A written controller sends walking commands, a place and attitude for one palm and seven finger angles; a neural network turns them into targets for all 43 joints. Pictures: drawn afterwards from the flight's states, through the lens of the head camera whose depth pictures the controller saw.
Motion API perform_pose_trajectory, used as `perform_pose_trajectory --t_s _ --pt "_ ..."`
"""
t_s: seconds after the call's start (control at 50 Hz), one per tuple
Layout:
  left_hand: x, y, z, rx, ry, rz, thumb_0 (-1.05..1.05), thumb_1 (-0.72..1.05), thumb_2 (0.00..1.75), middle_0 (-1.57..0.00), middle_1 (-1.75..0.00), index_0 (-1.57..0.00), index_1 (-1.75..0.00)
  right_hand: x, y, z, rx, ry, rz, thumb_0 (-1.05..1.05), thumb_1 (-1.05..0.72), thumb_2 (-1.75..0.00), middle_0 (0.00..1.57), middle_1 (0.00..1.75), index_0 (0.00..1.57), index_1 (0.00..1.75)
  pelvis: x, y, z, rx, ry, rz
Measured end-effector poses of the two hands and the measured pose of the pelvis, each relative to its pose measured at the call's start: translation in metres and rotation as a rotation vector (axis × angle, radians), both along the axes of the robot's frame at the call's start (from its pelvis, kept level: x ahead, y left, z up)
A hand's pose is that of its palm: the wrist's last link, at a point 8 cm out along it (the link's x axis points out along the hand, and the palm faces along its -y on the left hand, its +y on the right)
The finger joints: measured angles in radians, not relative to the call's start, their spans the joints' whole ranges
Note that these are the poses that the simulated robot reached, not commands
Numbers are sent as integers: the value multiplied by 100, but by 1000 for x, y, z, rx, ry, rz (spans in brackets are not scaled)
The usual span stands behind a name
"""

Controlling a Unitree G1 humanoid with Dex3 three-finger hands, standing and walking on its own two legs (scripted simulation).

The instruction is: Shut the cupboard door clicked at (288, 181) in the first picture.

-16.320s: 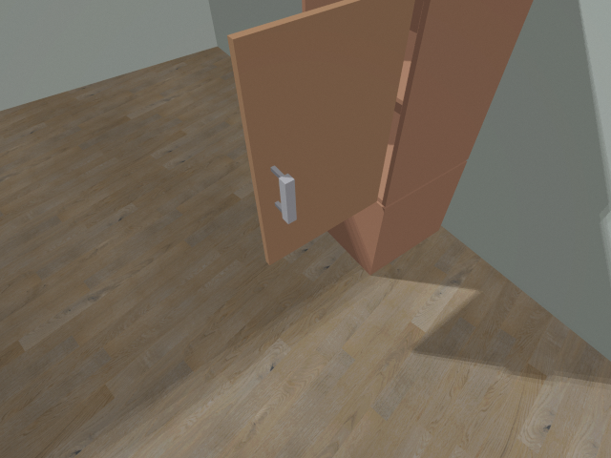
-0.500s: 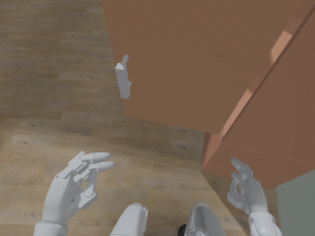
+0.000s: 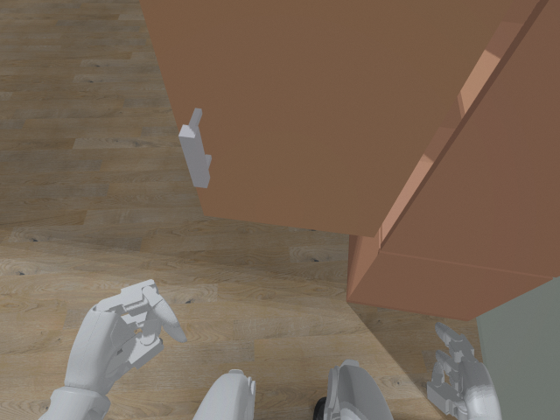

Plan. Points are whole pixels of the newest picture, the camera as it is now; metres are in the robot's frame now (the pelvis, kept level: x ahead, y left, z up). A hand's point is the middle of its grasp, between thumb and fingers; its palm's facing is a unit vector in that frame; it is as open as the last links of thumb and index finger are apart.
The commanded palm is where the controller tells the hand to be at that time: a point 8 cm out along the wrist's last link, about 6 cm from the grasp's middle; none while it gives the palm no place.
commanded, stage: raise the hand and make a fist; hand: left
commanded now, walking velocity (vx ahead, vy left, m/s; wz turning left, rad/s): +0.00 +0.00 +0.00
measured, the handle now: (199, 149) +0.51 +0.17 +0.04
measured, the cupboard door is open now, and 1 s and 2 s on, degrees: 91 91 91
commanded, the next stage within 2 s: bring the fist close to the handle in 0.84 s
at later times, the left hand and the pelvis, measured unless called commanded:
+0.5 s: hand (149, 323) +0.23 +0.18 +0.05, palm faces -0.09 -1.00 -0.04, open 3.1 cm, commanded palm +0.21 +0.23 +0.05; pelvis +0.01 -0.01 +0.00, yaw +0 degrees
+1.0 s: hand (146, 332) +0.22 +0.18 +0.05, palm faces -0.09 -1.00 -0.04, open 3.1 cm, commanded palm +0.22 +0.23 +0.05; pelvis +0.00 -0.01 +0.00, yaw +0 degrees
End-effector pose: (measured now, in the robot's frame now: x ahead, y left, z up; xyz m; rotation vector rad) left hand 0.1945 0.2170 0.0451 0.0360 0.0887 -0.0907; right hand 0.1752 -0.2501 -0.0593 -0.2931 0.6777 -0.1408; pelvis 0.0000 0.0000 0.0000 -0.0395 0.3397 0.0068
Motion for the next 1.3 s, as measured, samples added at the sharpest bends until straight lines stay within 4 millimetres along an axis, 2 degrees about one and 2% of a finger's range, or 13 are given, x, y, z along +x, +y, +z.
perform_pose_trajectory --t_s 0.12,0.24,0.34,0.48,0.66,1.0,1.14,1.3 --pt "5 5 6 4 -23 26 2 90 90 -113 -130 -112 -131 27 11 7 26 -45 39 1 -90 -90 20 30 20 30 6 -4 2 -4 5 4" --pt "10 7 4 9 -6 14 2 90 90 -123 -141 -122 -141 37 22 3 61 -45 72 1 -90 -90 20 30 20 30 9 -7 2 -7 9 8" --pt "14 10 5 10 -9 9 2 90 90 -127 -146 -127 -146 33 23 -3 73 -22 70 1 -90 -90 20 30 20 30 10 -9 1 -7 11 8" --pt "18 14 4 14 -11 5 2 90 90 -129 -149 -129 -149 17 13 -11 65 23 39 1 -90 -90 20 30 20 30 8 -10 0 -4 12 6" --pt "15 13 5 11 -16 -4 2 90 90 -130 -149 -130 -150 1 1 -9 43 36 2 1 -90 -90 20 30 20 30 4 -9 1 0 7 3" --pt "9 14 4 7 -27 2 2 90 90 -130 -149 -130 -150 7 11 -5 50 -3 33 1 -90 -90 20 30 20 30 -1 -7 0 -4 0 8" --pt "33 4 2 -2 -63 -24 2 90 90 -130 -150 -130 -150 7 14 -11 44 9 55 1 -90 -90 20 30 20 30 -3 -6 -3 -5 8 12" --pt "64 1 2 -4 -55 -23 2 90 90 -130 -149 -130 -150 -6 11 -13 52 64 23 1 -90 -90 20 30 20 30 -1 -6 2 0 13 7"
